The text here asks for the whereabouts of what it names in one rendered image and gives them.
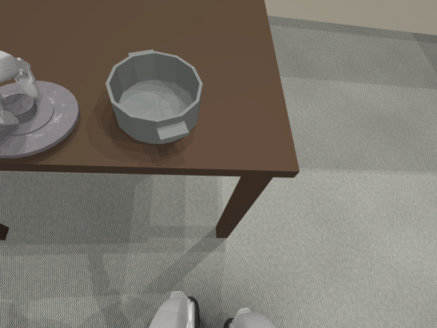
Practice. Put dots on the pot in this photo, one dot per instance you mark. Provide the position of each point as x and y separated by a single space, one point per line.
155 96

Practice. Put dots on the robot left thigh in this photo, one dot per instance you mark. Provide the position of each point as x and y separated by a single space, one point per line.
175 313

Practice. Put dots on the lid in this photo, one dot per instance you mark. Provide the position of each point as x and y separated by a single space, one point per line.
56 116

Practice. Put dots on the robot left hand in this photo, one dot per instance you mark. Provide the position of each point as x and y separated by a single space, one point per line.
19 69

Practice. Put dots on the knob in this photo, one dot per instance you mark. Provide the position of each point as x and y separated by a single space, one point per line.
22 106

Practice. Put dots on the table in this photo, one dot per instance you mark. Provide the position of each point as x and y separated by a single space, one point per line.
242 128

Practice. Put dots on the robot left shin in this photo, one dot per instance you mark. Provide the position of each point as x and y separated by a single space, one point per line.
176 294

